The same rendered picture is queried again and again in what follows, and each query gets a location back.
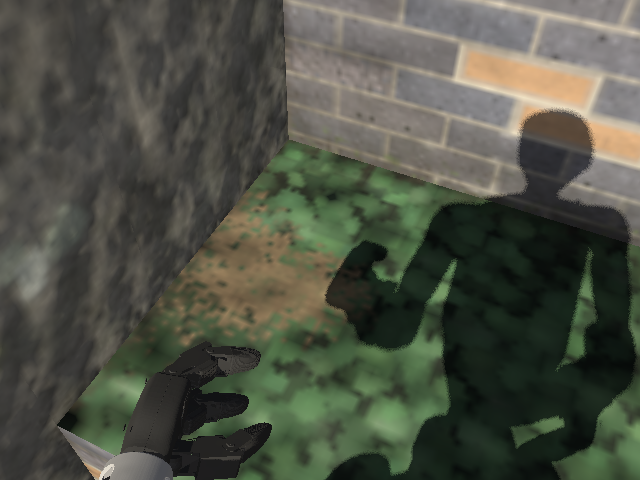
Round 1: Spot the robot left forearm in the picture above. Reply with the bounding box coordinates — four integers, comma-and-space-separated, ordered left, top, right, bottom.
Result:
99, 452, 173, 480

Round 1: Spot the robot left hand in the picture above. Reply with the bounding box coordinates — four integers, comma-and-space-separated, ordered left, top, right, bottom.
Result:
120, 341, 272, 480

